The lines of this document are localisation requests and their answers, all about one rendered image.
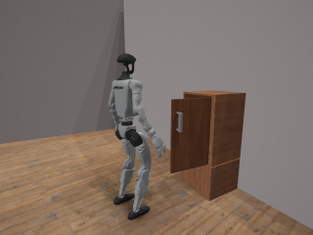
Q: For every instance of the right robot hand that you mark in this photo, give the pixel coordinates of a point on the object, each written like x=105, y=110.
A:
x=158, y=142

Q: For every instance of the robot right upper arm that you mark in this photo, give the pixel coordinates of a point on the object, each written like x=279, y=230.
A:
x=136, y=87

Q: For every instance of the cupboard door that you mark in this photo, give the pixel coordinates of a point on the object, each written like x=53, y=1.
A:
x=190, y=148

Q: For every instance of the robot foot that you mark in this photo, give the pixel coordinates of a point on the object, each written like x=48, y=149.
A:
x=142, y=210
x=126, y=198

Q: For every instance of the right robot foot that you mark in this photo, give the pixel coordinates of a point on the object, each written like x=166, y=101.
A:
x=142, y=210

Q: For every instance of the left robot foot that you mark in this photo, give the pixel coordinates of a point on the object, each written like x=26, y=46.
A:
x=126, y=198

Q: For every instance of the robot left upper arm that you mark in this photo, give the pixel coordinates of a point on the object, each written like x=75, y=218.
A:
x=111, y=102

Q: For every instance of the handle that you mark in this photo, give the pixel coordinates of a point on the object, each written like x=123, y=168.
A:
x=180, y=122

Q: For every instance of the right robot forearm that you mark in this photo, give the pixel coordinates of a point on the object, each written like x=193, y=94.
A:
x=145, y=122

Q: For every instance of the left robot forearm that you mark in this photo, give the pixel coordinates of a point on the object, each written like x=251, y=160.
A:
x=115, y=117

